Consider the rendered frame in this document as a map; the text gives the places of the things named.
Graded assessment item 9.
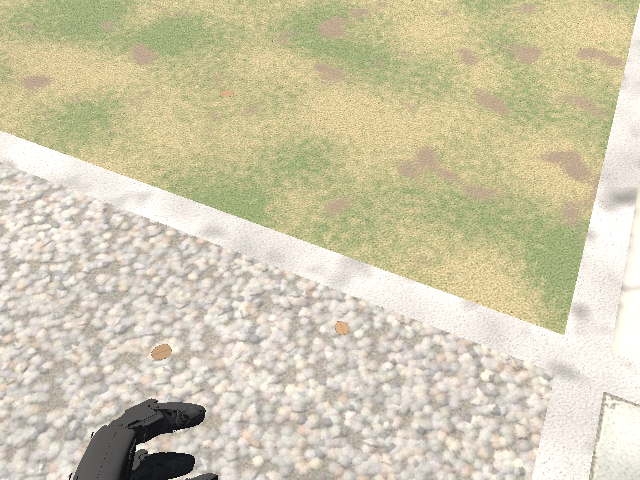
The robot left hand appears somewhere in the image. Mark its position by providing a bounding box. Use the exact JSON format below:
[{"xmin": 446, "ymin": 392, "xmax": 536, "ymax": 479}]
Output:
[{"xmin": 69, "ymin": 398, "xmax": 218, "ymax": 480}]

